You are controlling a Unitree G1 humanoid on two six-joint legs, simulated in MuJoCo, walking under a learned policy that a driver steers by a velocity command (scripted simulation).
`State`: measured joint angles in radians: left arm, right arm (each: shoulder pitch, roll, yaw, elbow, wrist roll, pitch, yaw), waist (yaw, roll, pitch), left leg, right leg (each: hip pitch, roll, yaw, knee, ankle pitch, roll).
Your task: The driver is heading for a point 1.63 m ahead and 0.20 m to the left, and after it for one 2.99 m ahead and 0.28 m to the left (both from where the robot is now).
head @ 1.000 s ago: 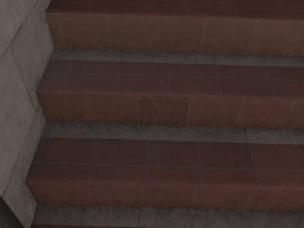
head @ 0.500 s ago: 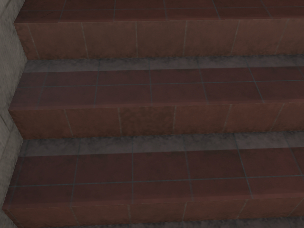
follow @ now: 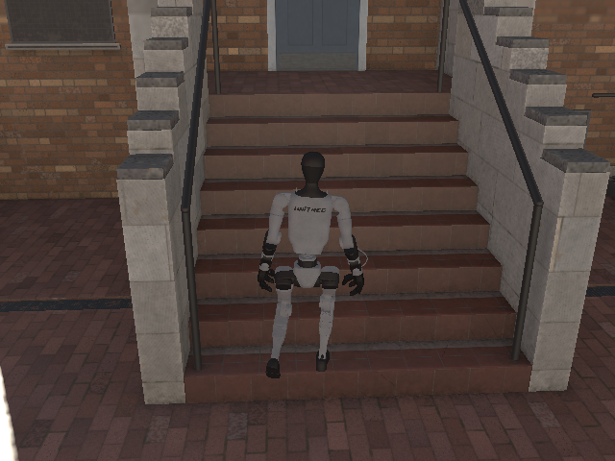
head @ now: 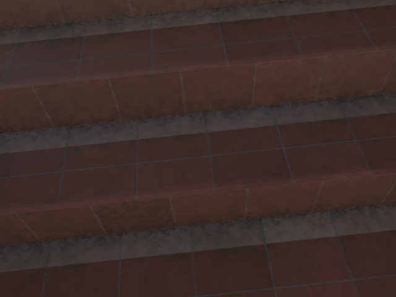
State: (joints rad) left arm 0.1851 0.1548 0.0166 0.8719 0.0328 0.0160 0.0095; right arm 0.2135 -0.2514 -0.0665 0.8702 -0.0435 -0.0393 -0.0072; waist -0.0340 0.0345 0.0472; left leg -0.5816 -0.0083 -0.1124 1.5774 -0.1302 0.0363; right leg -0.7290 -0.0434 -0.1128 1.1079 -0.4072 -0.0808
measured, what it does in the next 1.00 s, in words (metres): climbs: left foot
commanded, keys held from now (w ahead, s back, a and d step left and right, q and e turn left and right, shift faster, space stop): no key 1.00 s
